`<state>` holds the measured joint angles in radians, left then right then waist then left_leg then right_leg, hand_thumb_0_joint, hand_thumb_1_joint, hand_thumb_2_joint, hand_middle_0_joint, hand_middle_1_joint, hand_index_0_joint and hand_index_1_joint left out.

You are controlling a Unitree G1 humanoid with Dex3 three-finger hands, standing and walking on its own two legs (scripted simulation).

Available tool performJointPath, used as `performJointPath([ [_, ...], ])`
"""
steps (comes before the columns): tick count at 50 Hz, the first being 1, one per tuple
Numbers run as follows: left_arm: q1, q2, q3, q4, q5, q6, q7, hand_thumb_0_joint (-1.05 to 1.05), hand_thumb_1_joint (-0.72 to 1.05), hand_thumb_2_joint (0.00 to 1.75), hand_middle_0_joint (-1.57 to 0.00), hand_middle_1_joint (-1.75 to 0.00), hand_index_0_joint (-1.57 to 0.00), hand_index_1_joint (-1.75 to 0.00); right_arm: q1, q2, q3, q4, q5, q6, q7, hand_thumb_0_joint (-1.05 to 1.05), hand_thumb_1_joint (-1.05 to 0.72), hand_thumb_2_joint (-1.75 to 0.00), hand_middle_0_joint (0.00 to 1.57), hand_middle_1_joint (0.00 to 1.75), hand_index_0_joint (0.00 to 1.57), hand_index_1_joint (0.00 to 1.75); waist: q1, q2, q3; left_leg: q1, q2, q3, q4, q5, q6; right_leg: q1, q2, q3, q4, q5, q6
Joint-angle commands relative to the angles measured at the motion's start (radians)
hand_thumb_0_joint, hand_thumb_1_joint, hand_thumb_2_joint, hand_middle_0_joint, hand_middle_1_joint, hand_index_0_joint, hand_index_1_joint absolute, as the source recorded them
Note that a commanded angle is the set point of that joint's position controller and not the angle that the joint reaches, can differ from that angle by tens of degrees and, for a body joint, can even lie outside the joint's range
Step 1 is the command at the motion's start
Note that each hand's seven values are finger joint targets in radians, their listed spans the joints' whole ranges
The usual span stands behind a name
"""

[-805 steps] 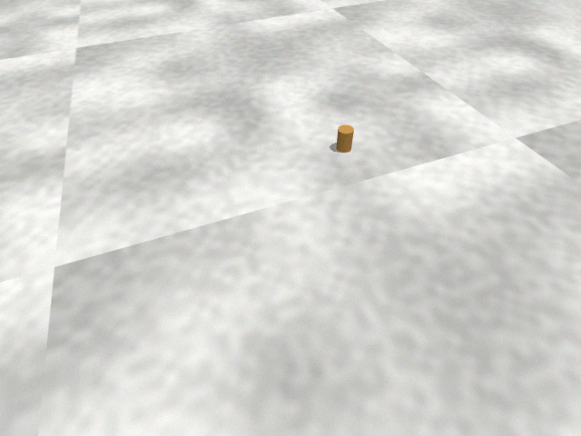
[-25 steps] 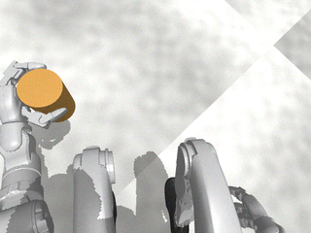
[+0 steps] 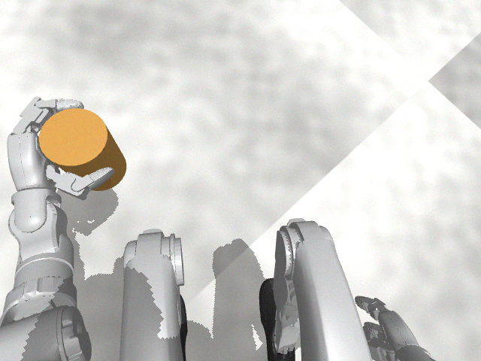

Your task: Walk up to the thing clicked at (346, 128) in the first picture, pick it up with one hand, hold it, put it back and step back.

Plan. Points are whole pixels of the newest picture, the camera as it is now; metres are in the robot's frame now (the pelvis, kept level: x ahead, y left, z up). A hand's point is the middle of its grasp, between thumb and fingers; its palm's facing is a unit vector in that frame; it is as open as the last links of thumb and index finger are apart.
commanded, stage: lift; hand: left
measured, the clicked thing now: (89, 153) +0.45 +0.24 -0.06
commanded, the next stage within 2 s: none
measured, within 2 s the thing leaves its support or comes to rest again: neither
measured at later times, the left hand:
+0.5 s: hand (57, 140) +0.42 +0.24 +0.04, palm faces +0.13 -0.99 -0.05, open 11.8 cm
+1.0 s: hand out of the picture +0.39 +0.22 +0.21, palm faces +0.15 -0.99 -0.05, open 11.8 cm
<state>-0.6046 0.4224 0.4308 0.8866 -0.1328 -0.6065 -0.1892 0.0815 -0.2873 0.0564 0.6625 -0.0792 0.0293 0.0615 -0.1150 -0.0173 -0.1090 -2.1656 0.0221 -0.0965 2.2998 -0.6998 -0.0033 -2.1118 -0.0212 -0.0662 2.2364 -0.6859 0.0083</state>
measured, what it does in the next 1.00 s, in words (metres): rises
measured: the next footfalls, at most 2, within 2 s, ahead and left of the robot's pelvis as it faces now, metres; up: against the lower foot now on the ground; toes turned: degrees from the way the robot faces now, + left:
none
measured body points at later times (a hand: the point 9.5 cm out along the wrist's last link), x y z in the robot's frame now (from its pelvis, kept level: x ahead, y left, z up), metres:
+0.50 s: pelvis +0.00 +0.00 +0.05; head +0.19 +0.04 +0.45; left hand +0.41 +0.30 +0.04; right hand +0.15 -0.26 -0.08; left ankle +0.08 +0.12 -0.33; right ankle +0.10 -0.12 -0.33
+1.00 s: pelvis +0.03 +0.00 +0.18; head +0.17 +0.03 +0.61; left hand +0.38 +0.28 +0.22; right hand +0.21 -0.24 +0.07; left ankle +0.08 +0.12 -0.33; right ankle +0.10 -0.12 -0.33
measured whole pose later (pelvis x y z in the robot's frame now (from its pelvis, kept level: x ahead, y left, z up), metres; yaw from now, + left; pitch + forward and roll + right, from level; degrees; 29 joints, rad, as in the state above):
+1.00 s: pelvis +0.03 +0.00 +0.18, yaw +3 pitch +28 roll -3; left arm -0.20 0.29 0.24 0.28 -0.21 -0.28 -0.11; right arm 0.13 -0.25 0.00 0.59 0.05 -0.02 -0.03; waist -0.04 0.03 -0.19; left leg -1.55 0.03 -0.05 1.72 -0.66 0.00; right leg -1.52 -0.02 -0.05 1.67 -0.64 0.01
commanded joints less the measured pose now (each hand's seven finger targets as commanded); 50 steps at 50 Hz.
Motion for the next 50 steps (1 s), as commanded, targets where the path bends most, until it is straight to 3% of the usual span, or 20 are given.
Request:
performJointPath([
  [1, -0.327, 0.212, 0.031, -0.240, -0.021, -0.087, -0.004, 0.00, -0.01, 1.29, -1.21, -1.42, -1.23, -1.43, 0.119, -0.208, -0.086, -0.057, 0.003, -0.023, -0.016, 0.00, -0.90, -0.90, 0.20, 0.30, 0.20, 0.30, 0.004, 0.198, -0.659, 0.455, -0.015, 0.043, -0.291, 0.139, 0.025, 0.342, 0.036, -0.035, -0.239, 0.166, -0.049],
  [2, -0.309, 0.223, 0.051, -0.211, -0.023, -0.087, 0.002, 0.00, -0.03, 1.21, -1.21, -1.43, -1.24, -1.42, 0.116, -0.206, -0.086, -0.060, 0.003, -0.024, -0.015, 0.00, -0.94, -0.91, 0.20, 0.30, 0.20, 0.30, 0.010, 0.178, -0.663, 0.446, -0.016, 0.048, -0.287, 0.133, 0.028, 0.359, 0.037, -0.030, -0.246, 0.161, -0.046],
  [3, -0.314, 0.202, 0.035, -0.229, -0.023, -0.089, -0.001, 0.00, -0.06, 1.20, -1.21, -1.43, -1.24, -1.42, 0.128, -0.202, -0.082, -0.050, 0.003, -0.024, -0.015, 0.00, -0.93, -0.91, 0.20, 0.30, 0.20, 0.30, 0.000, 0.182, -0.661, 0.446, -0.017, 0.043, -0.290, 0.145, 0.027, 0.359, 0.035, -0.036, -0.240, 0.173, -0.046],
  [4, -0.324, 0.230, 0.052, -0.256, -0.027, -0.093, -0.002, 0.00, -0.08, 1.19, -1.19, -1.41, -1.22, -1.40, 0.125, -0.206, -0.084, -0.050, 0.004, -0.025, -0.016, 0.00, -0.93, -0.91, 0.20, 0.30, 0.20, 0.30, 0.019, 0.199, -0.682, 0.474, -0.017, 0.046, -0.294, 0.152, 0.026, 0.357, 0.034, -0.032, -0.241, 0.175, -0.048],
  [5, -0.316, 0.229, 0.045, -0.256, -0.023, -0.091, -0.005, 0.00, -0.08, 1.18, -1.19, -1.42, -1.23, -1.41, 0.114, -0.209, -0.088, -0.066, 0.005, -0.025, -0.017, 0.00, -0.93, -0.91, 0.20, 0.30, 0.20, 0.30, 0.008, 0.197, -0.690, 0.471, -0.018, 0.044, -0.301, 0.141, 0.027, 0.364, 0.034, -0.032, -0.245, 0.165, -0.047],
  [6, -0.307, 0.244, 0.054, -0.254, -0.023, -0.088, -0.008, 0.00, -0.07, 1.18, -1.20, -1.42, -1.24, -1.41, 0.122, -0.211, -0.093, -0.065, 0.009, -0.026, -0.019, 0.00, -0.93, -0.91, 0.20, 0.30, 0.20, 0.30, 0.020, 0.189, -0.696, 0.476, -0.019, 0.050, -0.305, 0.137, 0.029, 0.375, 0.035, -0.027, -0.256, 0.160, -0.047],
  [12, -0.275, 0.242, 0.032, -0.309, -0.025, -0.063, -0.036, 0.00, -0.05, 1.18, -1.18, -1.40, -1.21, -1.39, 0.127, -0.203, -0.106, -0.073, 0.027, -0.032, -0.030, 0.00, -0.92, -0.91, 0.20, 0.30, 0.20, 0.30, 0.026, 0.199, -0.721, 0.514, -0.019, 0.055, -0.353, 0.124, 0.029, 0.398, 0.032, -0.016, -0.292, 0.147, -0.050],
  [17, -0.253, 0.212, 0.030, -0.393, -0.062, -0.028, -0.045, 0.00, -0.04, 1.20, -1.18, -1.41, -1.22, -1.40, 0.135, -0.196, -0.114, -0.085, 0.046, -0.040, -0.042, 0.00, -0.92, -0.90, 0.20, 0.30, 0.20, 0.30, 0.031, 0.171, -0.731, 0.545, -0.019, 0.057, -0.384, 0.136, 0.033, 0.448, 0.029, -0.006, -0.345, 0.162, -0.047],
  [24, -0.158, 0.162, -0.012, -0.483, -0.070, 0.031, -0.040, 0.00, -0.02, 1.20, -1.18, -1.40, -1.21, -1.39, 0.129, -0.184, -0.121, -0.107, 0.071, -0.051, -0.052, 0.00, -0.91, -0.90, 0.20, 0.30, 0.20, 0.30, 0.046, 0.189, -0.712, 0.651, -0.012, 0.027, -0.476, 0.154, 0.024, 0.454, 0.024, -0.004, -0.397, 0.170, -0.055],
  [26, -0.127, 0.138, -0.027, -0.509, -0.073, 0.055, -0.036, 0.00, 0.01, 1.21, -1.18, -1.41, -1.22, -1.39, 0.132, -0.179, -0.124, -0.114, 0.078, -0.051, -0.056, 0.00, -0.91, -0.90, 0.20, 0.30, 0.20, 0.30, 0.042, 0.172, -0.695, 0.656, -0.011, 0.024, -0.508, 0.144, 0.025, 0.488, 0.023, -0.003, -0.428, 0.164, -0.052],
  [28, -0.093, 0.163, 0.006, -0.551, -0.080, 0.077, -0.022, 0.00, 0.03, 1.22, -1.18, -1.41, -1.22, -1.39, 0.131, -0.171, -0.123, -0.119, 0.087, -0.054, -0.061, 0.00, -0.91, -0.90, 0.20, 0.30, 0.20, 0.30, 0.067, 0.155, -0.694, 0.673, -0.011, 0.030, -0.534, 0.136, 0.027, 0.527, 0.024, 0.006, -0.468, 0.155, -0.050],
  [32, -0.074, 0.110, -0.050, -0.672, -0.098, 0.115, -0.014, 0.00, 0.05, 1.23, -1.19, -1.41, -1.23, -1.40, 0.125, -0.167, -0.129, -0.135, 0.102, -0.059, -0.071, 0.00, -0.91, -0.90, 0.20, 0.30, 0.20, 0.30, 0.056, 0.176, -0.696, 0.760, -0.007, 0.015, -0.600, 0.127, 0.023, 0.560, 0.021, 0.010, -0.520, 0.153, -0.051],
  [34, 0.000, 0.118, -0.044, -0.692, -0.094, 0.140, -0.001, 0.00, 0.04, 1.22, -1.17, -1.40, -1.21, -1.38, 0.120, -0.156, -0.129, -0.144, 0.105, -0.063, -0.077, 0.00, -0.91, -0.90, 0.20, 0.30, 0.20, 0.30, 0.069, 0.140, -0.694, 0.765, -0.007, 0.034, -0.606, 0.176, 0.030, 0.640, 0.024, 0.020, -0.564, 0.193, -0.044],
  [37, 0.007, 0.095, -0.061, -0.782, -0.100, 0.167, 0.023, 0.00, 0.01, 1.23, -1.17, -1.40, -1.21, -1.39, 0.124, -0.142, -0.131, -0.152, 0.112, -0.070, -0.084, 0.00, -0.91, -0.90, 0.20, 0.30, 0.20, 0.30, 0.068, 0.131, -0.705, 0.823, -0.007, 0.037, -0.650, 0.204, 0.032, 0.712, 0.024, 0.028, -0.622, 0.224, -0.040],
  [38, -0.007, 0.077, -0.092, -0.816, -0.103, 0.172, 0.026, 0.00, 0.01, 1.22, -1.16, -1.39, -1.20, -1.38, 0.114, -0.138, -0.128, -0.152, 0.114, -0.070, -0.088, 0.00, -0.91, -0.90, 0.20, 0.30, 0.20, 0.30, 0.063, 0.151, -0.679, 0.841, -0.006, 0.031, -0.676, 0.181, 0.028, 0.710, 0.024, 0.027, -0.634, 0.206, -0.042],
  [39, 0.036, 0.075, -0.072, -0.798, -0.105, 0.185, 0.038, 0.00, 0.03, 1.23, -1.15, -1.39, -1.19, -1.38, 0.121, -0.148, -0.136, -0.153, 0.118, -0.073, -0.091, 0.00, -0.90, -0.90, 0.20, 0.30, 0.20, 0.30, 0.067, 0.141, -0.681, 0.888, -0.004, 0.014, -0.702, 0.183, 0.025, 0.708, 0.024, 0.021, -0.643, 0.206, -0.043],
  [42, 0.086, 0.069, -0.084, -0.835, -0.097, 0.209, 0.059, 0.00, 0.05, 1.23, -1.15, -1.38, -1.19, -1.37, 0.099, -0.139, -0.137, -0.171, 0.124, -0.079, -0.100, 0.00, -0.90, -0.90, 0.20, 0.30, 0.20, 0.30, 0.075, 0.118, -0.630, 0.910, -0.003, 0.010, -0.763, 0.128, 0.025, 0.755, 0.026, 0.024, -0.705, 0.168, -0.039],
  [47, 0.185, 0.046, -0.109, -0.893, -0.100, 0.248, 0.081, 0.00, 0.00, 1.23, -1.15, -1.40, -1.19, -1.38, 0.106, -0.119, -0.130, -0.183, 0.132, -0.089, -0.111, 0.00, -0.91, -0.90, 0.20, 0.30, 0.20, 0.30, 0.078, 0.107, -0.631, 1.016, -0.008, 0.029, -0.841, 0.221, 0.024, 0.913, 0.026, 0.032, -0.813, 0.252, -0.032],
  [49, 0.210, 0.016, -0.139, -0.895, -0.103, 0.263, 0.085, 0.00, 0.00, 1.22, -1.15, -1.39, -1.19, -1.37, 0.111, -0.118, -0.131, -0.182, 0.134, -0.099, -0.116, 0.00, -0.91, -0.90, 0.20, 0.30, 0.20, 0.30, 0.059, 0.088, -0.592, 1.050, -0.007, 0.027, -0.880, 0.239, 0.025, 0.952, 0.028, 0.030, -0.855, 0.279, -0.029],
  [50, 0.201, 0.032, -0.128, -0.901, -0.104, 0.265, 0.090, 0.00, 0.00, 1.21, -1.15, -1.39, -1.19, -1.37, 0.108, -0.116, -0.127, -0.176, 0.135, -0.102, -0.118, 0.00, -0.91, -0.90, 0.20, 0.30, 0.20, 0.30, 0.066, 0.084, -0.569, 1.046, -0.010, 0.034, -0.890, 0.237, 0.026, 0.987, 0.029, 0.035, -0.875, 0.278, -0.028],
])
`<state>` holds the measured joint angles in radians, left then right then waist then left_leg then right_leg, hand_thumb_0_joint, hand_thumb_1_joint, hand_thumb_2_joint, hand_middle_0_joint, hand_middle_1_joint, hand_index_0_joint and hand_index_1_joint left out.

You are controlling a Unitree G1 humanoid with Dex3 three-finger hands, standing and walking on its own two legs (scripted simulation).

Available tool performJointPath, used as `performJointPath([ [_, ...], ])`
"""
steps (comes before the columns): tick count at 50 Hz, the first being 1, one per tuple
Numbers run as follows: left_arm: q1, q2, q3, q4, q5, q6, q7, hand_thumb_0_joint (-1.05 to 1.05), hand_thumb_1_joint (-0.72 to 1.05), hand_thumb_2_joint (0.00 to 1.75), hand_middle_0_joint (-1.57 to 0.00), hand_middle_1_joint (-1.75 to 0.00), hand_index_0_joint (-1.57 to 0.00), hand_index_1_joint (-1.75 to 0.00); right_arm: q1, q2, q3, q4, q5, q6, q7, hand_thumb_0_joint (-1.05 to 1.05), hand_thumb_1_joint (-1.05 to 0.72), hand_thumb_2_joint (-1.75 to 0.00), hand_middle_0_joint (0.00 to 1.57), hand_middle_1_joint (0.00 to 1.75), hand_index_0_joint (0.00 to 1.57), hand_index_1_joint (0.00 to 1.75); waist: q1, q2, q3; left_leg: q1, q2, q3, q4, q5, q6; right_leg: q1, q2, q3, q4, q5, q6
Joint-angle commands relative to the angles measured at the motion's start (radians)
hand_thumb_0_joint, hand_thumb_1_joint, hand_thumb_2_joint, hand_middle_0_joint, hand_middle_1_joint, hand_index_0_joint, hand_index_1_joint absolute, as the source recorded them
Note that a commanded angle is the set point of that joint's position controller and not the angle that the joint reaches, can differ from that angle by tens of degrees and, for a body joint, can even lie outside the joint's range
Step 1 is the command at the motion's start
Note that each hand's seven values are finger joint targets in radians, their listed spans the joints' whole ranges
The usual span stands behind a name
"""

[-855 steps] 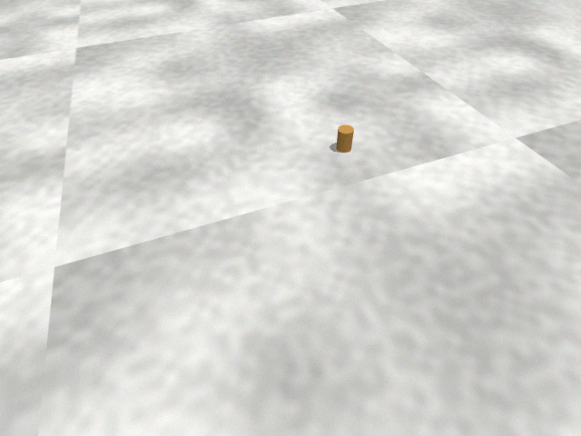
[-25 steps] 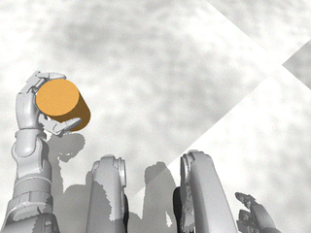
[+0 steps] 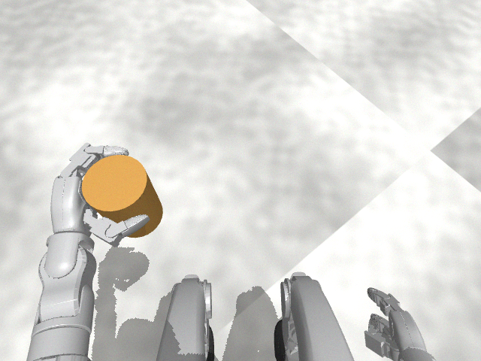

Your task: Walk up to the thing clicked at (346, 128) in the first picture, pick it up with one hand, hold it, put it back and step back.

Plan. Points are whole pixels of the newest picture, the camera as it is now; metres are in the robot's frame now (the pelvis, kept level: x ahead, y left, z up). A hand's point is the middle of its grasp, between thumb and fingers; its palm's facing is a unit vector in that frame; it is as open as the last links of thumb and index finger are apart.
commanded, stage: lift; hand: left
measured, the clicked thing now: (127, 199) +0.38 +0.20 +0.00
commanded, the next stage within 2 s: hold in 1.36 s
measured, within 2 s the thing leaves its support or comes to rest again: neither
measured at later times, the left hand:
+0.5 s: hand (85, 163) +0.36 +0.20 +0.14, palm faces +0.11 -0.99 -0.03, open 11.8 cm
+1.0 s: hand (78, 130) +0.37 +0.18 +0.19, palm faces +0.08 -1.00 -0.02, open 11.8 cm
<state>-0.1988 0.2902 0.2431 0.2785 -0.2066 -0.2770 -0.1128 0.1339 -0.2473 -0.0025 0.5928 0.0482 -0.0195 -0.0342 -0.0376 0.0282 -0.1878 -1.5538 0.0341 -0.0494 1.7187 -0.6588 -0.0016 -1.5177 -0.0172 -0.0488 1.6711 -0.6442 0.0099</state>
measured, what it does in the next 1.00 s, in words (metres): rises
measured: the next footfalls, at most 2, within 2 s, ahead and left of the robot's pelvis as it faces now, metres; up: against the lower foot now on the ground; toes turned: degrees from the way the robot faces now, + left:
none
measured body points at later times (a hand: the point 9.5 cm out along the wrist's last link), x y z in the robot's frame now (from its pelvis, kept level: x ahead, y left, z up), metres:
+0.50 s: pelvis +0.02 +0.01 +0.11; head +0.11 +0.02 +0.55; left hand +0.35 +0.25 +0.15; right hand +0.17 -0.24 +0.01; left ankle +0.06 +0.12 -0.52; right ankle +0.06 -0.13 -0.52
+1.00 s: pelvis +0.04 +0.00 +0.16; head +0.11 +0.02 +0.60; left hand +0.36 +0.24 +0.20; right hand +0.19 -0.24 +0.05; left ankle +0.06 +0.12 -0.52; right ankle +0.06 -0.13 -0.52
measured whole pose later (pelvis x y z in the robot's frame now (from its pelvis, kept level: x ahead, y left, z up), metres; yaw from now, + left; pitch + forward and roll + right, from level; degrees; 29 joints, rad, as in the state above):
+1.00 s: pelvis +0.04 +0.00 +0.16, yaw +1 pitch +12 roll -2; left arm -0.10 0.22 0.13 0.37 -0.18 -0.32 -0.09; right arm 0.23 -0.22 0.01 0.64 0.02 -0.06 -0.04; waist -0.03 0.01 -0.07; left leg -0.76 0.03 -0.01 1.05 -0.49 0.00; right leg -0.73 -0.01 -0.03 1.00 -0.47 0.02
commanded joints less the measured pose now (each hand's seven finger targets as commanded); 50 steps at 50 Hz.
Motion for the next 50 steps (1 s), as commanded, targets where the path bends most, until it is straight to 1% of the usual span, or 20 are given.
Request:
performJointPath([
  [1, -0.193, 0.169, 0.066, -0.277, -0.027, -0.060, 0.017, 0.00, 0.01, 1.22, -1.15, -1.38, -1.19, -1.37, 0.061, -0.152, -0.069, -0.106, 0.009, -0.056, -0.024, 0.00, -0.91, -0.90, 0.20, 0.30, 0.20, 0.30, -0.021, 0.026, -0.482, 0.452, -0.023, -0.010, -0.320, 0.227, 0.028, 0.418, 0.026, 0.018, -0.331, 0.270, -0.028],
  [2, -0.203, 0.147, 0.036, -0.278, -0.023, -0.058, 0.019, 0.00, -0.01, 1.22, -1.15, -1.38, -1.19, -1.37, 0.062, -0.145, -0.065, -0.105, 0.008, -0.059, -0.024, 0.00, -0.91, -0.90, 0.20, 0.30, 0.20, 0.30, -0.022, 0.018, -0.452, 0.452, -0.023, -0.005, -0.333, 0.230, 0.028, 0.443, 0.026, 0.021, -0.348, 0.274, -0.026],
  [3, -0.185, 0.158, 0.060, -0.276, -0.026, -0.057, 0.025, 0.00, -0.01, 1.22, -1.14, -1.38, -1.18, -1.37, 0.073, -0.144, -0.066, -0.103, 0.008, -0.062, -0.025, 0.00, -0.91, -0.90, 0.20, 0.30, 0.20, 0.30, -0.017, 0.013, -0.449, 0.473, -0.023, -0.005, -0.345, 0.259, 0.028, 0.465, 0.026, 0.022, -0.362, 0.302, -0.025],
  [4, -0.185, 0.130, 0.028, -0.268, -0.025, -0.056, 0.025, 0.00, -0.01, 1.22, -1.15, -1.38, -1.19, -1.37, 0.063, -0.137, -0.062, -0.101, 0.008, -0.065, -0.024, 0.00, -0.90, -0.90, 0.20, 0.30, 0.20, 0.30, -0.019, 0.019, -0.419, 0.485, -0.025, -0.002, -0.363, 0.235, 0.027, 0.467, 0.026, 0.025, -0.382, 0.280, -0.026],
  [5, -0.181, 0.122, 0.028, -0.250, -0.025, -0.054, 0.026, 0.00, -0.02, 1.21, -1.15, -1.37, -1.18, -1.36, 0.081, -0.144, -0.066, -0.094, 0.006, -0.070, -0.026, 0.00, -0.91, -0.90, 0.20, 0.30, 0.20, 0.30, -0.030, 0.019, -0.414, 0.523, -0.020, -0.008, -0.378, 0.274, 0.026, 0.469, 0.027, 0.020, -0.391, 0.314, -0.027],
  [7, -0.206, 0.127, 0.026, -0.259, -0.020, -0.060, 0.031, 0.00, 0.01, 1.21, -1.15, -1.37, -1.19, -1.36, 0.089, -0.142, -0.062, -0.086, 0.002, -0.073, -0.023, 0.00, -0.90, -0.90, 0.20, 0.30, 0.20, 0.30, -0.017, 0.065, -0.404, 0.593, -0.018, -0.016, -0.420, 0.298, 0.017, 0.476, 0.026, 0.011, -0.406, 0.318, -0.032],
  [8, -0.190, 0.112, 0.001, -0.247, -0.012, -0.061, 0.029, 0.00, 0.00, 1.21, -1.15, -1.37, -1.19, -1.36, 0.094, -0.140, -0.062, -0.084, 0.000, -0.076, -0.022, 0.00, -0.91, -0.90, 0.20, 0.30, 0.20, 0.30, -0.020, 0.064, -0.395, 0.611, -0.016, -0.017, -0.431, 0.312, 0.016, 0.486, 0.025, 0.008, -0.419, 0.331, -0.032],
  [10, -0.176, 0.136, 0.020, -0.245, -0.001, -0.067, 0.033, 0.00, 0.00, 1.21, -1.17, -1.37, -1.20, -1.36, 0.087, -0.139, -0.060, -0.091, -0.002, -0.077, -0.019, 0.00, -0.90, -0.90, 0.20, 0.30, 0.20, 0.30, 0.001, 0.073, -0.377, 0.652, -0.016, -0.019, -0.476, 0.327, 0.010, 0.518, 0.024, 0.004, -0.443, 0.336, -0.035],
  [11, -0.179, 0.122, -0.002, -0.240, 0.003, -0.072, 0.032, 0.00, -0.02, 1.21, -1.16, -1.38, -1.20, -1.37, 0.087, -0.131, -0.056, -0.091, -0.003, -0.077, -0.018, 0.00, -0.90, -0.90, 0.20, 0.30, 0.20, 0.30, -0.002, 0.080, -0.363, 0.666, -0.018, -0.012, -0.491, 0.313, 0.010, 0.538, 0.023, 0.007, -0.466, 0.327, -0.035],
  [13, -0.169, 0.122, 0.003, -0.249, 0.002, -0.077, 0.031, 0.00, -0.02, 1.22, -1.17, -1.39, -1.20, -1.38, 0.080, -0.132, -0.055, -0.093, -0.006, -0.079, -0.017, 0.00, -0.91, -0.90, 0.20, 0.30, 0.20, 0.30, 0.008, 0.093, -0.349, 0.695, -0.018, -0.010, -0.528, 0.307, 0.007, 0.566, 0.024, 0.006, -0.496, 0.322, -0.035],
  [15, -0.156, 0.098, -0.013, -0.250, -0.006, -0.077, 0.033, 0.00, -0.06, 1.22, -1.19, -1.40, -1.22, -1.39, 0.083, -0.132, -0.055, -0.103, -0.005, -0.084, -0.016, 0.00, -0.91, -0.90, 0.20, 0.30, 0.20, 0.30, 0.000, 0.059, -0.349, 0.718, -0.019, -0.007, -0.557, 0.302, 0.010, 0.617, 0.025, 0.005, -0.533, 0.328, -0.032],
  [17, -0.159, 0.119, 0.011, -0.252, -0.005, -0.080, 0.043, 0.00, -0.06, 1.20, -1.18, -1.39, -1.21, -1.38, 0.088, -0.129, -0.054, -0.099, -0.006, -0.083, -0.018, 0.00, -0.91, -0.90, 0.20, 0.30, 0.20, 0.30, 0.004, 0.057, -0.349, 0.737, -0.022, 0.001, -0.579, 0.311, 0.011, 0.656, 0.025, 0.009, -0.562, 0.341, -0.031],
  [20, -0.167, 0.102, 0.000, -0.241, -0.003, -0.090, 0.047, 0.00, -0.03, 1.21, -1.19, -1.38, -1.22, -1.38, 0.086, -0.133, -0.054, -0.093, -0.009, -0.088, -0.017, 0.00, -0.91, -0.90, 0.20, 0.30, 0.20, 0.30, -0.004, 0.046, -0.304, 0.776, -0.012, -0.020, -0.625, 0.315, 0.006, 0.649, 0.029, -0.004, -0.575, 0.337, -0.030],
  [25, -0.191, 0.090, -0.029, -0.218, 0.002, -0.112, 0.039, 0.00, -0.01, 1.22, -1.20, -1.39, -1.22, -1.39, 0.074, -0.131, -0.051, -0.099, -0.013, -0.095, -0.017, 0.00, -0.92, -0.90, 0.20, 0.30, 0.20, 0.30, -0.005, 0.047, -0.256, 0.812, -0.012, -0.021, -0.697, 0.233, 0.006, 0.671, 0.027, -0.002, -0.631, 0.276, -0.028],
  [31, -0.179, 0.088, -0.034, -0.232, -0.008, -0.114, 0.019, 0.00, -0.03, 1.19, -1.18, -1.36, -1.21, -1.36, 0.099, -0.128, -0.048, -0.095, -0.016, -0.093, -0.018, 0.00, -0.92, -0.90, 0.20, 0.30, 0.20, 0.30, 0.007, 0.052, -0.299, 0.902, -0.017, -0.002, -0.733, 0.349, 0.002, 0.785, 0.030, -0.004, -0.687, 0.372, -0.029],
  [34, -0.159, 0.061, -0.036, -0.192, -0.014, -0.110, 0.031, 0.00, -0.03, 1.20, -1.17, -1.36, -1.20, -1.36, 0.101, -0.119, -0.043, -0.088, -0.015, -0.091, -0.017, 0.00, -0.92, -0.90, 0.20, 0.30, 0.20, 0.30, 0.003, 0.003, -0.252, 0.897, -0.019, 0.009, -0.748, 0.363, 0.007, 0.830, 0.031, 0.000, -0.721, 0.392, -0.025],
  [35, -0.188, 0.085, -0.013, -0.204, -0.015, -0.115, 0.036, 0.00, -0.03, 1.20, -1.17, -1.36, -1.20, -1.36, 0.097, -0.117, -0.043, -0.086, -0.017, -0.090, -0.019, 0.00, -0.92, -0.90, 0.20, 0.30, 0.20, 0.30, 0.005, 0.006, -0.237, 0.884, -0.022, 0.014, -0.754, 0.355, 0.010, 0.842, 0.031, 0.004, -0.734, 0.388, -0.023],
  [39, -0.184, 0.070, -0.038, -0.181, 0.003, -0.128, 0.040, 0.00, -0.03, 1.21, -1.17, -1.36, -1.19, -1.36, 0.093, -0.112, -0.042, -0.084, -0.020, -0.090, -0.018, 0.00, -0.92, -0.90, 0.20, 0.30, 0.20, 0.30, 0.002, 0.000, -0.190, 0.896, -0.022, 0.022, -0.794, 0.321, 0.012, 0.862, 0.025, 0.012, -0.772, 0.364, -0.022],
  [45, -0.185, 0.065, -0.050, -0.190, 0.005, -0.137, 0.026, 0.00, -0.03, 1.17, -1.13, -1.32, -1.15, -1.32, 0.108, -0.111, -0.042, -0.074, -0.027, -0.086, -0.019, 0.00, -0.91, -0.90, 0.20, 0.30, 0.20, 0.30, 0.003, 0.058, -0.240, 1.015, -0.016, 0.015, -0.828, 0.445, -0.002, 0.919, 0.031, -0.002, -0.782, 0.457, -0.030],
  [50, -0.196, 0.049, -0.045, -0.164, -0.007, -0.139, 0.022, 0.00, -0.04, 1.18, -1.13, -1.32, -1.15, -1.32, 0.103, -0.112, -0.042, -0.066, -0.028, -0.082, -0.015, 0.00, -0.91, -0.90, 0.20, 0.30, 0.20, 0.30, 0.001, 0.028, -0.195, 1.016, -0.015, 0.019, -0.849, 0.466, 0.001, 0.946, 0.032, 0.001, -0.808, 0.481, -0.028],
])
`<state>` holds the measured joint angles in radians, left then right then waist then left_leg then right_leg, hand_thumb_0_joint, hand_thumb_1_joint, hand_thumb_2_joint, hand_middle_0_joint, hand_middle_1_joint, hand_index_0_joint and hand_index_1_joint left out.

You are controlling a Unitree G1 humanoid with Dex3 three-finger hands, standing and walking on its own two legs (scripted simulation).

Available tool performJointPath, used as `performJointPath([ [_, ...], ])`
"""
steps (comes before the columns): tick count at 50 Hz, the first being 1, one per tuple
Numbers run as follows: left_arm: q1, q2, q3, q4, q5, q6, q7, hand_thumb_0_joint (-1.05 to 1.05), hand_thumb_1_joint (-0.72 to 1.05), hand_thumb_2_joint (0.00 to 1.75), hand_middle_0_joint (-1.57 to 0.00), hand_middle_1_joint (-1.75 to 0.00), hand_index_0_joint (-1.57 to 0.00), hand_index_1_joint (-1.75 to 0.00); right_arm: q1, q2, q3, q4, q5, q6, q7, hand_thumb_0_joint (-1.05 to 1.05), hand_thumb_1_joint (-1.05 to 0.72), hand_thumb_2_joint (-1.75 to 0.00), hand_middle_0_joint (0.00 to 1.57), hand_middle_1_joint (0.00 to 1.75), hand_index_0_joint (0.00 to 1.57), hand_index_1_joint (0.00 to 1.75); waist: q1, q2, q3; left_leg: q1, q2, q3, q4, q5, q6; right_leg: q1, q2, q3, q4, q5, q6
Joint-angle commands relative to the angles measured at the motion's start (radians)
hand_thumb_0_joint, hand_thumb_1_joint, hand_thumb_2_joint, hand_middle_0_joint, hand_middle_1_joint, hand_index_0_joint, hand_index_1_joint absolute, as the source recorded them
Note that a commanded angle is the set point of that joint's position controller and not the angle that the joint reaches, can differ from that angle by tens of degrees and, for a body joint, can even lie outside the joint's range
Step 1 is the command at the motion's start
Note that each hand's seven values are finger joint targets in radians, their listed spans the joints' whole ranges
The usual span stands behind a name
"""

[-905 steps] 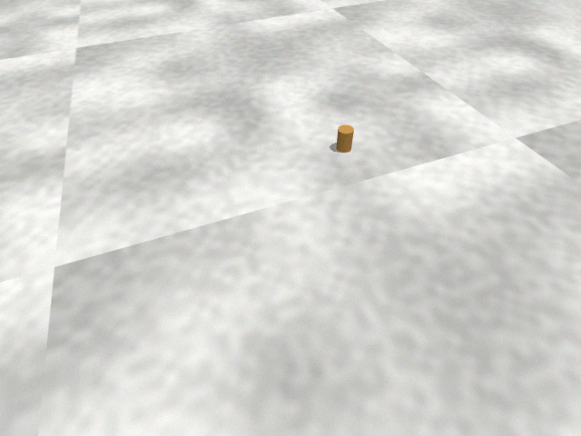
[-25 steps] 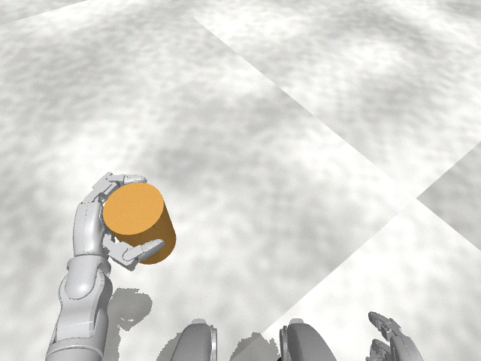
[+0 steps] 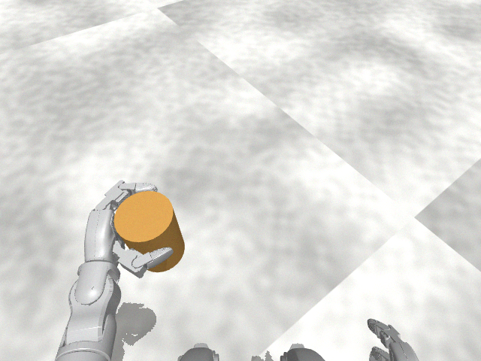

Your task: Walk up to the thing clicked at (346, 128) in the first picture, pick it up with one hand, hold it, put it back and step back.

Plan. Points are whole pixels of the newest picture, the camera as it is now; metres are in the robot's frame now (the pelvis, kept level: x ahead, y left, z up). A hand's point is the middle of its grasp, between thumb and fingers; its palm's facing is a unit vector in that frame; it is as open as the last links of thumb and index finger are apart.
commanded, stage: lift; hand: left
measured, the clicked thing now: (153, 233) +0.33 +0.17 +0.01
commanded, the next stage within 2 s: hold in 0.36 s
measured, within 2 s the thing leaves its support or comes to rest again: neither
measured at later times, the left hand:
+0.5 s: hand (149, 218) +0.34 +0.16 +0.06, palm faces +0.04 -1.00 -0.01, open 11.7 cm
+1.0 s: hand (148, 215) +0.33 +0.16 +0.08, palm faces +0.05 -1.00 -0.01, open 11.7 cm
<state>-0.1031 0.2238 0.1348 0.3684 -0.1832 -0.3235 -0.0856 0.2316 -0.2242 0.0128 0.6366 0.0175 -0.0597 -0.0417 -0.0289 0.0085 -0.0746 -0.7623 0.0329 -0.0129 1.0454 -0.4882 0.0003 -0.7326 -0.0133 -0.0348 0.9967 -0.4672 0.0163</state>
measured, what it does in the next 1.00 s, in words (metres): stands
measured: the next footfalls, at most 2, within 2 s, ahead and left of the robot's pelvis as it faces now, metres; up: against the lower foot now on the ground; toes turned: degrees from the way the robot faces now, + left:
none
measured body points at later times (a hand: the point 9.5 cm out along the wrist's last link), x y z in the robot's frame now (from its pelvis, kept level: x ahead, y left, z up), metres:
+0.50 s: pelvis +0.01 -0.01 +0.02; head +0.06 +0.00 +0.46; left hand +0.33 +0.22 +0.06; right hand +0.14 -0.25 -0.09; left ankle +0.02 +0.12 -0.67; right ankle +0.01 -0.13 -0.67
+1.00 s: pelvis +0.01 -0.01 +0.03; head +0.04 +0.00 +0.48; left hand +0.32 +0.21 +0.08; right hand +0.14 -0.25 -0.08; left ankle +0.02 +0.12 -0.67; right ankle +0.01 -0.13 -0.67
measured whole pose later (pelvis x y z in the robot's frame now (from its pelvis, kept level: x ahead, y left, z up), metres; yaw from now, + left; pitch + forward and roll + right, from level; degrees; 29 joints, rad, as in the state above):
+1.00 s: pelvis +0.01 -0.01 +0.03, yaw +0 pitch +6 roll -1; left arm -0.13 0.20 0.12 0.44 -0.18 -0.35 -0.10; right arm 0.22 -0.22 0.01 0.66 0.01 -0.02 -0.03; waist -0.02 0.01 -0.03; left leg -0.54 0.03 0.00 0.85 -0.42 -0.01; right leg -0.52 -0.01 -0.03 0.82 -0.40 0.01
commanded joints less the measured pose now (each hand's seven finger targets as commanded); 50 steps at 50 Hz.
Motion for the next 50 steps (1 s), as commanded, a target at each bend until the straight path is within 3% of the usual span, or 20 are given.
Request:
performJointPath([
  [1, -0.288, 0.120, 0.065, -0.243, -0.028, -0.095, -0.007, 0.00, -0.05, 1.17, -1.13, -1.32, -1.15, -1.32, 0.007, -0.134, -0.058, -0.108, 0.002, -0.039, -0.008, 0.00, -0.91, -0.90, 0.20, 0.30, 0.20, 0.30, -0.008, 0.044, -0.309, 0.225, -0.015, -0.018, -0.180, 0.288, 0.000, 0.162, 0.028, -0.013, -0.142, 0.298, -0.033],
  [6, -0.297, 0.116, 0.051, -0.228, -0.023, -0.105, -0.025, 0.00, -0.03, 1.16, -1.14, -1.31, -1.16, -1.31, -0.004, -0.137, -0.062, -0.109, 0.001, -0.035, -0.006, 0.00, -0.91, -0.90, 0.20, 0.30, 0.20, 0.30, -0.004, 0.037, -0.288, 0.241, -0.018, -0.004, -0.201, 0.275, 0.002, 0.197, 0.022, -0.004, -0.173, 0.301, -0.029],
  [8, -0.284, 0.123, 0.065, -0.241, -0.029, -0.107, -0.029, 0.00, -0.04, 1.16, -1.14, -1.31, -1.16, -1.31, 0.010, -0.136, -0.062, -0.105, -0.001, -0.033, -0.006, 0.00, -0.91, -0.90, 0.20, 0.30, 0.20, 0.30, 0.004, 0.045, -0.346, 0.284, -0.017, -0.007, -0.196, 0.354, -0.001, 0.234, 0.023, -0.007, -0.167, 0.361, -0.031],
  [11, -0.272, 0.126, 0.077, -0.238, -0.037, -0.111, -0.033, 0.00, -0.04, 1.15, -1.13, -1.32, -1.16, -1.32, 0.016, -0.139, -0.064, -0.100, -0.001, -0.031, -0.002, 0.00, -0.92, -0.90, 0.20, 0.30, 0.20, 0.30, 0.009, 0.042, -0.357, 0.310, -0.015, -0.009, -0.194, 0.417, 0.000, 0.249, 0.025, -0.008, -0.169, 0.406, -0.030],
  [17, -0.307, 0.112, 0.071, -0.211, -0.035, -0.120, -0.031, 0.00, 0.01, 1.18, -1.16, -1.33, -1.18, -1.33, -0.007, -0.138, -0.064, -0.102, -0.002, -0.021, -0.003, 0.00, -0.91, -0.90, 0.20, 0.30, 0.20, 0.30, -0.002, 0.013, -0.276, 0.269, -0.020, 0.005, -0.220, 0.336, 0.006, 0.259, 0.019, 0.003, -0.204, 0.373, -0.023],
  [21, -0.293, 0.111, 0.064, -0.196, -0.022, -0.122, -0.033, 0.00, 0.00, 1.17, -1.15, -1.32, -1.17, -1.33, -0.006, -0.136, -0.066, -0.100, -0.006, -0.016, 0.000, 0.00, -0.91, -0.90, 0.20, 0.30, 0.20, 0.30, 0.005, 0.031, -0.280, 0.290, -0.021, 0.001, -0.236, 0.344, 0.001, 0.267, 0.022, -0.002, -0.209, 0.363, -0.028],
  [26, -0.310, 0.111, 0.069, -0.215, -0.033, -0.124, -0.038, 0.00, -0.01, 1.15, -1.12, -1.30, -1.13, -1.31, -0.004, -0.136, -0.065, -0.099, -0.005, -0.012, 0.002, 0.00, -0.91, -0.90, 0.20, 0.30, 0.20, 0.30, 0.003, 0.031, -0.290, 0.318, -0.019, 0.000, -0.251, 0.356, -0.001, 0.289, 0.023, -0.004, -0.221, 0.369, -0.027],
  [28, -0.305, 0.095, 0.059, -0.199, -0.028, -0.121, -0.028, 0.00, 0.00, 1.15, -1.12, -1.30, -1.13, -1.31, -0.021, -0.134, -0.064, -0.109, -0.005, -0.013, 0.001, 0.00, -0.91, -0.90, 0.20, 0.30, 0.20, 0.30, 0.003, 0.006, -0.263, 0.297, -0.025, 0.013, -0.252, 0.318, 0.006, 0.295, 0.019, 0.006, -0.243, 0.358, -0.020],
  [30, -0.326, 0.114, 0.076, -0.215, -0.027, -0.127, -0.020, 0.00, 0.00, 1.16, -1.13, -1.31, -1.14, -1.32, -0.025, -0.131, -0.061, -0.107, -0.004, -0.012, 0.000, 0.00, -0.91, -0.90, 0.20, 0.30, 0.20, 0.30, 0.005, 0.004, -0.246, 0.291, -0.026, 0.011, -0.271, 0.272, 0.006, 0.299, 0.017, 0.005, -0.254, 0.318, -0.020],
  [32, -0.315, 0.088, 0.046, -0.196, -0.022, -0.126, -0.019, 0.00, -0.02, 1.16, -1.12, -1.31, -1.13, -1.32, -0.032, -0.134, -0.064, -0.107, -0.003, -0.014, 0.001, 0.00, -0.91, -0.90, 0.20, 0.30, 0.20, 0.30, -0.002, -0.003, -0.241, 0.304, -0.025, 0.011, -0.276, 0.273, 0.006, 0.293, 0.017, 0.004, -0.258, 0.315, -0.021],
  [33, -0.321, 0.110, 0.064, -0.217, -0.019, -0.130, -0.016, 0.00, -0.01, 1.15, -1.12, -1.29, -1.12, -1.31, -0.024, -0.132, -0.064, -0.103, -0.005, -0.013, 0.000, 0.00, -0.91, -0.90, 0.20, 0.30, 0.20, 0.30, 0.007, 0.009, -0.272, 0.322, -0.023, 0.008, -0.277, 0.300, 0.003, 0.307, 0.019, 0.001, -0.251, 0.334, -0.023],
  [35, -0.303, 0.089, 0.042, -0.207, -0.019, -0.127, -0.020, 0.00, -0.01, 1.15, -1.12, -1.29, -1.12, -1.31, -0.026, -0.135, -0.065, -0.105, -0.004, -0.011, -0.002, 0.00, -0.91, -0.90, 0.20, 0.30, 0.20, 0.30, 0.002, 0.011, -0.269, 0.340, -0.025, 0.014, -0.274, 0.336, 0.004, 0.316, 0.018, 0.004, -0.258, 0.373, -0.021],
  [36, -0.324, 0.106, 0.055, -0.211, -0.017, -0.125, -0.017, 0.00, -0.01, 1.14, -1.12, -1.30, -1.13, -1.31, -0.013, -0.133, -0.065, -0.094, -0.007, -0.011, -0.004, 0.00, -0.91, -0.90, 0.20, 0.30, 0.20, 0.30, -0.001, 0.016, -0.295, 0.347, -0.025, 0.013, -0.268, 0.354, 0.005, 0.330, 0.017, 0.005, -0.257, 0.393, -0.019],
  [37, -0.316, 0.088, 0.038, -0.213, -0.016, -0.119, -0.016, 0.00, 0.01, 1.16, -1.13, -1.31, -1.14, -1.32, -0.018, -0.134, -0.064, -0.099, -0.005, -0.011, -0.001, 0.00, -0.91, -0.90, 0.20, 0.30, 0.20, 0.30, -0.004, 0.011, -0.273, 0.349, -0.023, 0.008, -0.281, 0.351, 0.004, 0.324, 0.020, 0.001, -0.256, 0.386, -0.022],
  [41, -0.336, 0.099, 0.052, -0.199, -0.014, -0.120, -0.010, 0.00, 0.00, 1.15, -1.15, -1.31, -1.16, -1.33, -0.031, -0.130, -0.063, -0.100, -0.005, -0.012, 0.001, 0.00, -0.91, -0.90, 0.20, 0.30, 0.20, 0.30, 0.002, 0.023, -0.236, 0.337, -0.020, 0.002, -0.302, 0.309, -0.001, 0.312, 0.022, -0.005, -0.263, 0.333, -0.026],
  [48, -0.316, 0.088, 0.035, -0.184, -0.015, -0.111, -0.016, 0.00, 0.01, 1.16, -1.16, -1.33, -1.17, -1.34, -0.042, -0.130, -0.061, -0.103, -0.003, -0.010, 0.000, 0.00, -0.91, -0.90, 0.20, 0.30, 0.20, 0.30, 0.002, 0.003, -0.244, 0.358, -0.025, 0.013, -0.313, 0.315, 0.003, 0.342, 0.019, 0.000, -0.293, 0.348, -0.023],
  [50, -0.300, 0.087, 0.044, -0.155, -0.016, -0.110, -0.015, 0.00, 0.00, 1.16, -1.16, -1.33, -1.16, -1.34, -0.051, -0.129, -0.060, -0.103, -0.001, -0.010, 0.004, 0.00, -0.91, -0.90, 0.20, 0.30, 0.20, 0.30, 0.007, -0.019, -0.186, 0.325, -0.025, 0.011, -0.322, 0.275, 0.005, 0.330, 0.018, -0.002, -0.302, 0.310, -0.022],
])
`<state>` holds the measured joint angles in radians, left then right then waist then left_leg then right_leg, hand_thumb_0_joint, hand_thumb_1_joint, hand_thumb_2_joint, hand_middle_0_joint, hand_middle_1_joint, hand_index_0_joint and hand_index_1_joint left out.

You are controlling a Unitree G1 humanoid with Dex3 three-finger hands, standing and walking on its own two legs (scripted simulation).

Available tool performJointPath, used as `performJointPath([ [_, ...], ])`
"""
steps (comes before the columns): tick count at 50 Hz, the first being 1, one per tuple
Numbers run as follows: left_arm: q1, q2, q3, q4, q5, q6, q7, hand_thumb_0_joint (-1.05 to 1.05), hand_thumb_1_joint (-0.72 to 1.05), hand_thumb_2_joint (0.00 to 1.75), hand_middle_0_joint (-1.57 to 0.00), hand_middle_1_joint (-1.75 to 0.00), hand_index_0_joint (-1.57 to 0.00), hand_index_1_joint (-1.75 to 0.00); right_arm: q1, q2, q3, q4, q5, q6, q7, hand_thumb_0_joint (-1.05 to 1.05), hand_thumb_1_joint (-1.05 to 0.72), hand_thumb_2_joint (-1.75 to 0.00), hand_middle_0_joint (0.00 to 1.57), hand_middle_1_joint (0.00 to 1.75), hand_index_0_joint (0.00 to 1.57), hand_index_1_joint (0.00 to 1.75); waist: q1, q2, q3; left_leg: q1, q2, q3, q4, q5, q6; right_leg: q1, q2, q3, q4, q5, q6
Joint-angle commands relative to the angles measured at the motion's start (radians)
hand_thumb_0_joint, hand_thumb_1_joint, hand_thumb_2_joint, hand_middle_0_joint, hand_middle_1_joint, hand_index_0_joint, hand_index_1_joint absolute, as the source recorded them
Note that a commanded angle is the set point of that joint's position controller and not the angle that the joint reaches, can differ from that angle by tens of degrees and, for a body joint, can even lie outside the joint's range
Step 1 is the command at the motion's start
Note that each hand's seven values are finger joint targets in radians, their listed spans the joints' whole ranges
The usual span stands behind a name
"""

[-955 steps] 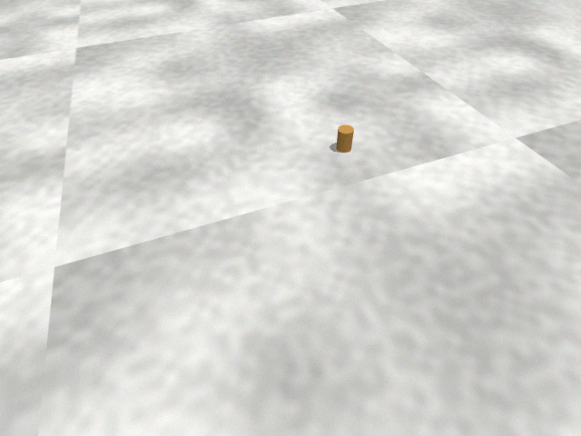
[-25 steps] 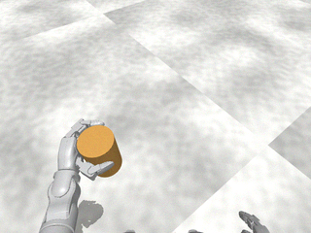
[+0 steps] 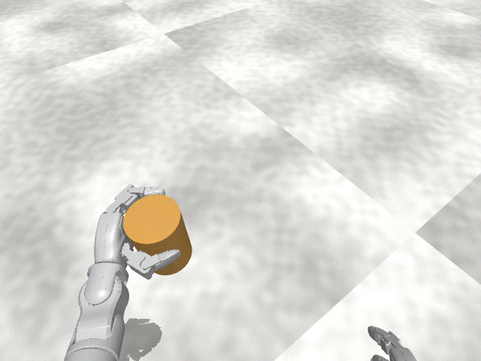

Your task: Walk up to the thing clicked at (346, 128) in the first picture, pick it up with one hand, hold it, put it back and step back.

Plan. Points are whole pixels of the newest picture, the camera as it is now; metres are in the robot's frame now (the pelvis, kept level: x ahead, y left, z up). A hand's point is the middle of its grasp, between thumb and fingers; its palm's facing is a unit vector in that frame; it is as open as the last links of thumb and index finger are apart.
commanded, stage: hold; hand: left
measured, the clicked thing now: (161, 236) +0.33 +0.16 +0.02
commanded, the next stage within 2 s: none
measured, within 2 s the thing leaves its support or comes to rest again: neither
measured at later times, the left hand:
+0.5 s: hand (153, 233) +0.32 +0.16 +0.05, palm faces +0.04 -1.00 -0.01, open 11.7 cm
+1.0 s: hand (154, 229) +0.33 +0.16 +0.05, palm faces +0.05 -1.00 +0.00, open 11.7 cm
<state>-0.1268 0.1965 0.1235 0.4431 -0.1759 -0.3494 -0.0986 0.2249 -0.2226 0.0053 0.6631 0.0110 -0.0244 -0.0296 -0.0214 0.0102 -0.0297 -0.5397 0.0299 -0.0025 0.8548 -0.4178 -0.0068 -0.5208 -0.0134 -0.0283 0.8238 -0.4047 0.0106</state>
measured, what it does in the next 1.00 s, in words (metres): stands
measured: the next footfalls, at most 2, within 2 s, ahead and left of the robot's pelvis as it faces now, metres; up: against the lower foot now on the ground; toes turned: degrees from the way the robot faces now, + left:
none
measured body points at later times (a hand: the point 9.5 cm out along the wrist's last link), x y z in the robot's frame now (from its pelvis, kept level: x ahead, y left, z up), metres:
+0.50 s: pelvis +0.00 +0.00 +0.00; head +0.04 +0.00 +0.45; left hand +0.32 +0.21 +0.05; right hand +0.13 -0.25 -0.11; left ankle +0.01 +0.12 -0.70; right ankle +0.01 -0.13 -0.70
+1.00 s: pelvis +0.00 +0.00 +0.00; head +0.04 +0.00 +0.45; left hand +0.32 +0.21 +0.05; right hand +0.13 -0.25 -0.11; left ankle +0.01 +0.12 -0.70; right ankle +0.01 -0.13 -0.70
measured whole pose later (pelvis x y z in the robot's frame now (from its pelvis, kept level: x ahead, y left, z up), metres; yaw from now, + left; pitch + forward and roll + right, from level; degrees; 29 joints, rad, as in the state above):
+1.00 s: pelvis +0.00 +0.00 +0.00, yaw +0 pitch +6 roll -1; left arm -0.16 0.19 0.13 0.50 -0.17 -0.37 -0.10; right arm 0.22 -0.23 0.00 0.68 0.01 -0.04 -0.02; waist -0.02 0.01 -0.03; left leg -0.53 0.03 0.00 0.83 -0.41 -0.01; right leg -0.51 -0.02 -0.03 0.81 -0.39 0.01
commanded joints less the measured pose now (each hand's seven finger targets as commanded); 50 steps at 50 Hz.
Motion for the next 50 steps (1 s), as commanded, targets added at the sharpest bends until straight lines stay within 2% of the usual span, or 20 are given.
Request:
performJointPath([
  [1, -0.312, 0.118, 0.059, -0.259, -0.029, -0.087, -0.005, 0.00, -0.01, 1.15, -1.16, -1.33, -1.17, -1.34, -0.034, -0.130, -0.054, -0.125, 0.004, -0.049, -0.008, 0.00, -0.92, -0.91, 0.20, 0.30, 0.20, 0.30, -0.004, -0.002, -0.273, 0.122, -0.020, -0.002, -0.131, 0.223, 0.012, 0.127, 0.018, -0.008, -0.121, 0.264, -0.017],
  [4, -0.305, 0.106, 0.047, -0.257, -0.030, -0.091, -0.007, 0.00, -0.01, 1.14, -1.15, -1.32, -1.16, -1.33, -0.029, -0.135, -0.057, -0.122, 0.003, -0.050, -0.005, 0.00, -0.92, -0.90, 0.20, 0.30, 0.20, 0.30, -0.005, 0.022, -0.266, 0.143, -0.014, -0.010, -0.140, 0.250, 0.005, 0.113, 0.024, -0.018, -0.110, 0.269, -0.023],
  [7, -0.308, 0.144, 0.084, -0.276, -0.027, -0.098, -0.001, 0.00, 0.02, 1.15, -1.16, -1.32, -1.17, -1.33, -0.037, -0.134, -0.057, -0.128, 0.004, -0.052, -0.004, 0.00, -0.92, -0.91, 0.20, 0.30, 0.20, 0.30, 0.008, 0.020, -0.284, 0.145, -0.019, -0.004, -0.139, 0.241, 0.009, 0.132, 0.020, -0.011, -0.122, 0.269, -0.020],
  [10, -0.300, 0.123, 0.070, -0.262, -0.030, -0.105, -0.003, 0.00, 0.00, 1.15, -1.16, -1.33, -1.17, -1.34, -0.049, -0.133, -0.055, -0.129, 0.006, -0.050, -0.004, 0.00, -0.92, -0.91, 0.20, 0.30, 0.20, 0.30, 0.002, -0.008, -0.260, 0.134, -0.021, -0.002, -0.146, 0.207, 0.012, 0.126, 0.019, -0.009, -0.131, 0.243, -0.017],
  [16, -0.342, 0.117, 0.047, -0.235, -0.021, -0.105, -0.008, 0.00, 0.02, 1.14, -1.13, -1.30, -1.14, -1.31, -0.020, -0.136, -0.057, -0.108, 0.000, -0.055, -0.006, 0.00, -0.91, -0.91, 0.20, 0.30, 0.20, 0.30, -0.018, 0.016, -0.290, 0.156, -0.016, -0.004, -0.133, 0.263, 0.009, 0.120, 0.019, -0.008, -0.118, 0.294, -0.021],
  [17, -0.337, 0.132, 0.067, -0.224, -0.022, -0.107, -0.009, 0.00, 0.03, 1.15, -1.14, -1.31, -1.15, -1.32, -0.025, -0.135, -0.057, -0.109, 0.002, -0.054, -0.006, 0.00, -0.91, -0.91, 0.20, 0.30, 0.20, 0.30, -0.009, 0.006, -0.272, 0.142, -0.017, -0.004, -0.133, 0.259, 0.010, 0.117, 0.019, -0.010, -0.122, 0.291, -0.020],
  [18, -0.332, 0.109, 0.041, -0.223, -0.022, -0.110, -0.016, 0.00, 0.02, 1.14, -1.14, -1.31, -1.15, -1.32, -0.034, -0.133, -0.056, -0.113, 0.001, -0.055, -0.004, 0.00, -0.91, -0.91, 0.20, 0.30, 0.20, 0.30, -0.012, 0.011, -0.247, 0.136, -0.018, -0.004, -0.137, 0.233, 0.010, 0.104, 0.018, -0.009, -0.125, 0.267, -0.020],
  [25, -0.312, 0.134, 0.065, -0.267, -0.024, -0.112, -0.006, 0.00, 0.01, 1.13, -1.15, -1.31, -1.16, -1.32, -0.028, -0.137, -0.057, -0.121, 0.003, -0.056, -0.003, 0.00, -0.92, -0.91, 0.20, 0.30, 0.20, 0.30, 0.006, 0.029, -0.323, 0.173, -0.021, -0.003, -0.145, 0.267, 0.006, 0.158, 0.019, -0.011, -0.126, 0.292, -0.023],
  [29, -0.332, 0.114, 0.064, -0.207, -0.024, -0.106, 0.001, 0.00, 0.02, 1.15, -1.14, -1.31, -1.14, -1.32, -0.036, -0.128, -0.052, -0.113, 0.002, -0.052, -0.004, 0.00, -0.91, -0.91, 0.20, 0.30, 0.20, 0.30, -0.007, -0.014, -0.231, 0.120, -0.017, -0.004, -0.152, 0.210, 0.010, 0.124, 0.021, -0.012, -0.138, 0.244, -0.019],
  [33, -0.341, 0.126, 0.071, -0.175, -0.021, -0.109, -0.004, 0.00, 0.05, 1.18, -1.17, -1.34, -1.17, -1.35, -0.043, -0.135, -0.056, -0.116, 0.003, -0.053, -0.004, 0.00, -0.91, -0.91, 0.20, 0.30, 0.20, 0.30, -0.003, -0.010, -0.219, 0.105, -0.023, 0.007, -0.151, 0.169, 0.014, 0.101, 0.014, -0.003, -0.147, 0.213, -0.019],
  [35, -0.352, 0.128, 0.053, -0.229, -0.018, -0.115, -0.016, 0.00, 0.06, 1.17, -1.17, -1.33, -1.18, -1.34, -0.039, -0.137, -0.058, -0.122, 0.001, -0.057, -0.004, 0.00, -0.91, -0.90, 0.20, 0.30, 0.20, 0.30, 0.002, 0.019, -0.281, 0.143, -0.024, 0.005, -0.151, 0.199, 0.010, 0.127, 0.015, -0.003, -0.140, 0.238, -0.021],
  [37, -0.372, 0.163, 0.072, -0.312, -0.018, -0.127, -0.020, 0.00, 0.04, 1.15, -1.17, -1.32, -1.18, -1.33, -0.034, -0.137, -0.060, -0.127, 0.002, -0.056, -0.003, 0.00, -0.91, -0.90, 0.20, 0.30, 0.20, 0.30, 0.017, 0.065, -0.361, 0.191, -0.023, 0.000, -0.148, 0.236, 0.004, 0.151, 0.018, -0.006, -0.130, 0.261, -0.025],
  [38, -0.305, 0.134, 0.057, -0.222, -0.016, -0.116, -0.020, 0.00, 0.05, 1.15, -1.16, -1.32, -1.17, -1.33, -0.040, -0.134, -0.055, -0.128, 0.003, -0.057, -0.005, 0.00, -0.91, -0.91, 0.20, 0.30, 0.20, 0.30, 0.005, 0.030, -0.303, 0.162, -0.027, 0.004, -0.146, 0.231, 0.006, 0.147, 0.018, -0.006, -0.137, 0.262, -0.022],
  [39, -0.312, 0.132, 0.060, -0.277, -0.026, -0.120, -0.021, 0.00, 0.05, 1.14, -1.16, -1.31, -1.16, -1.32, -0.033, -0.136, -0.057, -0.126, 0.001, -0.059, -0.006, 0.00, -0.91, -0.91, 0.20, 0.30, 0.20, 0.30, 0.011, 0.025, -0.344, 0.183, -0.023, 0.000, -0.140, 0.261, 0.006, 0.160, 0.020, -0.006, -0.132, 0.291, -0.022],
  [40, -0.338, 0.116, 0.048, -0.256, -0.029, -0.115, -0.019, 0.00, 0.03, 1.14, -1.15, -1.32, -1.16, -1.32, -0.020, -0.136, -0.056, -0.116, 0.001, -0.062, -0.006, 0.00, -0.91, -0.91, 0.20, 0.30, 0.20, 0.30, -0.009, 0.021, -0.348, 0.187, -0.021, -0.001, -0.131, 0.285, 0.007, 0.156, 0.021, -0.006, -0.126, 0.315, -0.020],
  [42, -0.314, 0.088, 0.034, -0.227, -0.036, -0.106, -0.010, 0.00, 0.02, 1.13, -1.14, -1.30, -1.14, -1.31, -0.025, -0.142, -0.060, -0.109, 0.005, -0.061, -0.007, 0.00, -0.91, -0.91, 0.20, 0.30, 0.20, 0.30, -0.011, 0.011, -0.287, 0.180, -0.015, -0.007, -0.144, 0.282, 0.004, 0.125, 0.025, -0.015, -0.126, 0.302, -0.022],
  [46, -0.347, 0.120, 0.065, -0.188, -0.023, -0.108, 0.002, 0.00, 0.02, 1.15, -1.15, -1.31, -1.16, -1.33, -0.025, -0.136, -0.059, -0.104, 0.001, -0.060, -0.003, 0.00, -0.91, -0.91, 0.20, 0.30, 0.20, 0.30, -0.008, -0.014, -0.247, 0.125, -0.015, -0.008, -0.139, 0.243, 0.011, 0.104, 0.021, -0.012, -0.127, 0.270, -0.020],
  [47, -0.313, 0.099, 0.045, -0.175, -0.020, -0.106, 0.001, 0.00, 0.02, 1.15, -1.16, -1.32, -1.17, -1.33, -0.030, -0.139, -0.061, -0.111, 0.004, -0.058, -0.002, 0.00, -0.91, -0.90, 0.20, 0.30, 0.20, 0.30, -0.004, -0.026, -0.237, 0.122, -0.016, -0.005, -0.145, 0.236, 0.011, 0.108, 0.021, -0.014, -0.127, 0.265, -0.021],
  [48, -0.341, 0.126, 0.067, -0.211, -0.021, -0.117, 0.000, 0.00, 0.04, 1.15, -1.16, -1.32, -1.17, -1.33, -0.032, -0.135, -0.059, -0.110, 0.002, -0.056, -0.003, 0.00, -0.91, -0.90, 0.20, 0.30, 0.20, 0.30, 0.005, 0.001, -0.241, 0.122, -0.023, 0.004, -0.139, 0.232, 0.011, 0.114, 0.014, -0.005, -0.136, 0.267, -0.018],
  [50, -0.351, 0.130, 0.062, -0.233, -0.016, -0.119, -0.004, 0.00, 0.05, 1.17, -1.17, -1.34, -1.17, -1.35, -0.032, -0.139, -0.061, -0.118, 0.002, -0.056, -0.002, 0.00, -0.91, -0.90, 0.20, 0.30, 0.20, 0.30, 0.005, 0.014, -0.287, 0.155, -0.024, 0.003, -0.139, 0.256, 0.010, 0.132, 0.016, -0.005, -0.132, 0.288, -0.020],
])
